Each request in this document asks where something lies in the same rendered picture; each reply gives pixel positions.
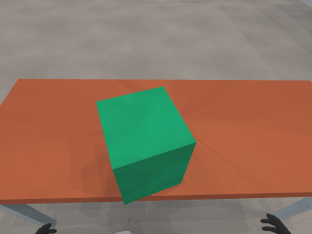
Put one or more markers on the left robot hand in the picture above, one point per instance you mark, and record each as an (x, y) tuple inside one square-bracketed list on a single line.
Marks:
[(45, 229)]

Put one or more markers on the right robot hand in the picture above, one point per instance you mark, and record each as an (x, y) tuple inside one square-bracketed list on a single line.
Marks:
[(279, 228)]

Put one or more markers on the table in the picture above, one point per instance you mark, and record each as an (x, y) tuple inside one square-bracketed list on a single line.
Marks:
[(253, 140)]

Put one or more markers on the carton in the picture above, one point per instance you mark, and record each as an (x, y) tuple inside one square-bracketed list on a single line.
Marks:
[(148, 143)]

